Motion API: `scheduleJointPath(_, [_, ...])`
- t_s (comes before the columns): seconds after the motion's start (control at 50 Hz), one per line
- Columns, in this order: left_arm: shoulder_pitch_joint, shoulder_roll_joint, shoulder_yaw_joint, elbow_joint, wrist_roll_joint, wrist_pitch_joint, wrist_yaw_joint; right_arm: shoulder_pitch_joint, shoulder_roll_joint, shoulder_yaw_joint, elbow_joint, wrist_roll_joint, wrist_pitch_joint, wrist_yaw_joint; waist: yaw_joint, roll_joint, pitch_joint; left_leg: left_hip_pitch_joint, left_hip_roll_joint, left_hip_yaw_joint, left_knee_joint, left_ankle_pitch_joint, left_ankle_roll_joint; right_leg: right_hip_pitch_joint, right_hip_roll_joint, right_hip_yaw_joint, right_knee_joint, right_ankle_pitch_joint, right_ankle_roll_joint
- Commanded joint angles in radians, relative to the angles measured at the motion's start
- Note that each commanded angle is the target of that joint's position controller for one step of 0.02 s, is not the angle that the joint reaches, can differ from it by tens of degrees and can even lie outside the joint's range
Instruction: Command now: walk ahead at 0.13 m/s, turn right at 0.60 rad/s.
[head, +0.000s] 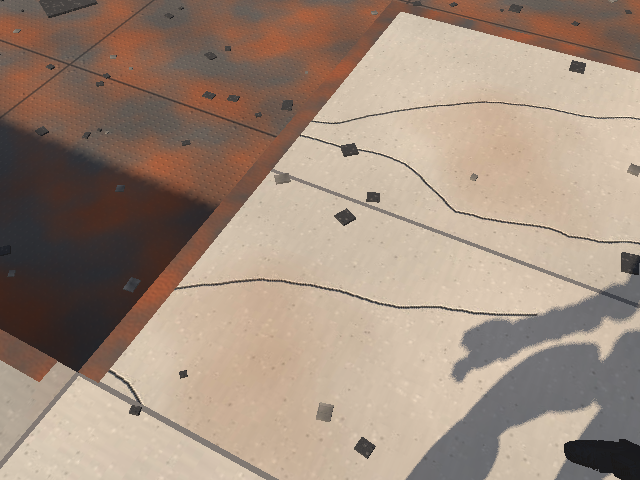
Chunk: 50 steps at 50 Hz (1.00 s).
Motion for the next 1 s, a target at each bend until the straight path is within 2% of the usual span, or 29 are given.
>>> scheduleJointPath(0.02, [-0.008, 0.024, -0.002, -0.102, 0.025, -0.017, 0.003, 0.131, -0.212, -0.064, -0.057, -0.029, -0.017, -0.021, -0.073, 0.066, -0.252, 0.494, 0.293, -0.212, -0.019, 0.562, 0.137, -0.177, -0.064, 0.063, 0.351, -0.013, 0.016])
scheduleJointPath(0.04, [0.143, 0.051, -0.004, -0.098, 0.003, -0.014, -0.002, 0.17, -0.211, -0.068, -0.036, -0.032, 0.008, -0.02, -0.023, 0.292, -0.362, 0.666, 0.5, -0.523, -0.045, 0.528, 0.331, -0.372, -0.002, -0.013, 0.561, -0.381, 0.064])
scheduleJointPath(0.06, [0.153, 0.145, 0.02, -0.064, -0.003, -0.005, -0.003, 0.133, -0.155, -0.057, -0.057, -0.003, 0.021, -0.02, -0.033, 0.176, -0.32, 0.6, 0.475, -0.538, -0.082, 0.291, 0.33, -0.425, -0.082, -0.011, 0.674, -0.306, 0.102])
scheduleJointPath(0.08, [0.05, 0.182, 0.034, -0.07, -0.007, 0.013, 0.001, 0.11, -0.105, -0.043, -0.071, -0.002, 0.033, -0.026, -0.067, 0.101, -0.233, 0.527, 0.401, -0.395, -0.089, 0.15, 0.281, -0.454, -0.11, -0.045, 0.724, -0.225, 0.125])
scheduleJointPath(0.1, [0.011, 0.174, 0.037, -0.072, -0.008, 0.033, 0.007, 0.072, -0.091, -0.035, -0.075, -0.007, 0.046, -0.029, -0.062, 0.057, -0.178, 0.432, 0.346, -0.3, -0.117, 0.044, 0.251, -0.447, -0.132, -0.066, 0.725, -0.17, 0.138])
scheduleJointPath(0.12, [-0.013, 0.167, 0.038, -0.086, -0.005, 0.047, 0.011, 0.035, -0.096, -0.034, -0.077, -0.006, 0.054, -0.032, -0.055, 0.067, -0.127, 0.346, 0.319, -0.244, -0.147, -0.035, 0.245, -0.435, -0.154, -0.075, 0.71, -0.124, 0.143])
scheduleJointPath(0.16, [-0.007, 0.108, 0.025, -0.094, -0.006, 0.057, 0.009, 0.013, -0.117, -0.042, -0.07, -0.017, 0.062, -0.04, -0.041, 0.111, -0.084, 0.233, 0.253, -0.111, -0.2, -0.056, 0.235, -0.353, -0.157, -0.135, 0.632, -0.065, 0.144])
scheduleJointPath(0.28, [-0.077, 0.068, 0.006, -0.127, 0.004, 0.044, -0.011, 0.016, -0.151, -0.062, -0.049, -0.001, 0.076, -0.043, -0.073, 0.113, -0.148, 0.288, 0.309, 0.001, -0.205, 0.012, 0.272, -0.24, -0.204, -0.183, 0.349, 0.008, 0.12])
scheduleJointPath(0.36, [-0.041, 0.095, 0.018, -0.113, 0.001, 0.042, -0.037, 0.027, -0.196, -0.081, -0.03, 0.036, 0.079, -0.028, -0.054, 0.133, -0.13, 0.224, 0.327, 0.015, -0.256, -0.4, 0.225, -0.11, -0.185, -0.253, 0.164, 0.032, 0.052])
scheduleJointPath(0.4, [0.055, 0.093, 0.027, -0.055, 0.001, 0.037, -0.044, 0.016, -0.173, -0.077, -0.017, 0.049, 0.079, -0.027, -0.003, 0.099, -0.118, 0.135, 0.294, 0.072, -0.196, -0.547, 0.166, 0.049, -0.146, -0.297, 0.01, 0.078, -0.002])
scheduleJointPath(0.42, [0.138, 0.101, 0.036, -0.013, -0.002, 0.033, -0.04, 0.015, -0.126, -0.066, -0.011, 0.043, 0.079, -0.025, 0.023, 0.028, -0.101, 0.045, 0.241, 0.141, -0.055, -0.607, 0.114, 0.15, -0.144, -0.255, -0.062, 0.023, -0.037])
scheduleJointPath(0.44, [0.223, 0.164, 0.053, 0.004, -0.003, 0.026, -0.025, -0.012, -0.039, -0.042, -0.027, 0.024, 0.076, -0.011, 0.046, -0.216, -0.055, -0.181, 0.123, 0.263, 0.338, -0.629, 0.024, 0.245, -0.352, 0.094, -0.233, -0.179, -0.134])
scheduleJointPath(0.46, [0.172, 0.285, 0.066, -0.042, 0.016, -0.002, -0.031, -0.078, -0.059, -0.049, -0.091, 0.028, 0.052, -0.008, 0.03, -0.31, 0.019, -0.453, -0.003, 0.115, 0.5, -0.635, 0.011, 0.195, -0.51, 0.54, -0.387, -0.385, -0.293])
scheduleJointPath(0.48, [0.099, 0.221, 0.049, -0.065, 0.034, -0.032, -0.031, -0.121, -0.133, -0.068, -0.097, 0.046, 0.026, -0.003, 0.024, -0.215, 0.058, -0.469, 0.052, 0.013, 0.558, -0.522, 0.04, 0.158, -0.509, 0.516, -0.452, -0.418, -0.281])
scheduleJointPath(0.5, [0.047, 0.18, 0.032, -0.067, 0.028, -0.052, -0.026, -0.084, -0.16, -0.079, -0.08, 0.05, 0.012, 0.0, -0.022, -0.209, 0.073, -0.46, 0.07, 0.003, 0.534, -0.398, 0.052, 0.151, -0.477, 0.432, -0.441, -0.329, -0.235])
scheduleJointPath(0.54, [0.027, 0.134, 0.016, -0.061, 0.009, -0.057, -0.017, -0.042, -0.149, -0.081, -0.035, 0.012, -0.001, -0.003, -0.041, -0.174, 0.044, -0.38, 0.088, 0.013, 0.461, -0.25, 0.026, 0.156, -0.402, 0.274, -0.409, -0.126, -0.17])
scheduleJointPath(0.56, [0.044, 0.121, 0.009, -0.058, 0.013, -0.06, -0.011, -0.044, -0.133, -0.078, -0.026, 0.008, -0.004, 0.001, -0.042, -0.171, 0.03, -0.331, 0.075, 0.024, 0.443, -0.182, 0.014, 0.146, -0.37, 0.222, -0.408, -0.047, -0.155])
scheduleJointPath(0.66, [0.123, 0.134, 0.017, -0.031, 0.008, -0.066, 0.004, -0.11, -0.081, -0.059, -0.032, 0.021, -0.012, 0.014, -0.012, -0.163, 0.023, -0.212, 0.025, 0.038, 0.218, -0.006, -0.025, 0.123, -0.313, 0.107, -0.388, 0.154, -0.132])
scheduleJointPath(0.74, [0.178, 0.144, 0.024, -0.001, -0.007, -0.056, 0.006, -0.208, -0.068, -0.046, -0.068, 0.032, -0.022, 0.03, 0.032, -0.173, 0.063, -0.162, 0.01, 0.037, 0.083, -0.021, -0.031, 0.11, -0.319, 0.13, -0.352, 0.185, -0.14])
scheduleJointPath(0.78, [0.179, 0.148, 0.027, 0.006, -0.013, -0.049, 0.006, -0.213, -0.079, -0.046, -0.076, 0.034, -0.031, 0.037, 0.029, -0.174, 0.065, -0.111, 0.004, 0.035, 0.032, -0.045, -0.021, 0.112, -0.328, 0.162, -0.317, 0.21, -0.136])
scheduleJointPath(0.84, [0.145, 0.156, 0.032, 0.003, -0.012, -0.039, 0.007, -0.127, -0.12, -0.061, -0.062, 0.036, -0.045, 0.035, -0.02, -0.217, 0.034, 0.036, -0.006, 0.045, 0.0, -0.114, 0.012, 0.111, -0.341, 0.21, -0.247, 0.34, -0.113])
scheduleJointPath(0.86, [0.122, 0.142, 0.027, -0.004, -0.011, -0.037, 0.007, -0.038, -0.141, -0.073, -0.039, 0.032, -0.049, 0.028, -0.068, -0.217, -0.01, 0.163, -0.017, 0.062, -0.04, -0.106, 0.038, 0.096, -0.311, 0.196, -0.174, 0.448, -0.092])
scheduleJointPath(0.88, [0.102, 0.107, 0.016, -0.018, -0.002, -0.039, 0.002, 0.09, -0.18, -0.09, -0.014, 0.023, -0.053, 0.019, -0.131, -0.191, -0.112, 0.378, 0.036, 0.027, -0.041, -0.091, 0.081, 0.032, -0.247, 0.149, -0.004, 0.507, -0.056])
scheduleJointPath(0.9, [0.097, 0.044, -0.008, -0.049, 0.024, -0.041, 0.001, 0.28, -0.248, -0.103, 0.002, 0.006, -0.048, 0.008, -0.197, -0.046, -0.306, 0.696, 0.234, -0.175, 0.0, -0.167, 0.146, -0.139, -0.171, 0.068, 0.311, 0.306, -0.015])
scheduleJointPath(0.92, [0.236, -0.02, -0.024, -0.078, -0.016, -0.055, 0.001, 0.328, -0.29, -0.11, 0.038, -0.001, -0.035, 0.018, -0.11, 0.364, -0.416, 0.935, 0.435, -0.669, -0.146, -0.411, 0.284, -0.477, -0.053, 0.0, 0.616, -0.225, 0.039])
scheduleJointPath(0.94, [0.203, 0.1, 0.0, -0.039, -0.035, -0.058, 0.002, 0.278, -0.174, -0.082, 0.021, 0.019, -0.031, 0.019, -0.128, 0.225, -0.28, 0.839, 0.42, -0.649, -0.2, -0.555, 0.255, -0.582, -0.14, 0.023, 0.735, -0.175, 0.046])
scheduleJointPath(0.96, [0.089, 0.147, 0.013, -0.049, -0.03, -0.057, -0.003, 0.231, -0.121, -0.068, 0.015, 0.023, -0.024, 0.01, -0.146, 0.13, -0.148, 0.704, 0.38, -0.462, -0.202, -0.49, 0.218, -0.601, -0.178, -0.018, 0.734, -0.081, 0.044])
scheduleJointPath(0.98, [0.043, 0.133, 0.012, -0.051, -0.019, -0.055, -0.002, 0.19, -0.108, -0.061, 0.016, 0.015, -0.019, 0.006, -0.125, 0.049, -0.082, 0.582, 0.337, -0.338, -0.214, -0.344, 0.203, -0.559, -0.216, -0.043, 0.707, -0.008, 0.046])
scheduleJointPath(1.0, [0.007, 0.117, 0.013, -0.061, -0.008, -0.056, -0.007, 0.168, -0.086, -0.056, 0.026, 0.009, -0.015, 0.003, -0.112, 0.042, -0.034, 0.497, 0.304, -0.256, -0.236, -0.245, 0.201, -0.535, -0.24, -0.048, 0.664, 0.034, 0.046])
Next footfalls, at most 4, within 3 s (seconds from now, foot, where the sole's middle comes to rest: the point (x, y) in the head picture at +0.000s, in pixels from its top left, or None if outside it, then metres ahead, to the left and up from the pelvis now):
0.44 right None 0.06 -0.12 -0.76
0.88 left None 0.42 -0.03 -0.76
1.36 right None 0.49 -0.43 -0.76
1.82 left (594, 354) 0.78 -0.52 -0.76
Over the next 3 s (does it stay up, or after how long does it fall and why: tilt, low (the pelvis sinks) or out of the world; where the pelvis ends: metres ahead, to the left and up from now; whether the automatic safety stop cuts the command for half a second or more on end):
stays up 0.64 -0.53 0.00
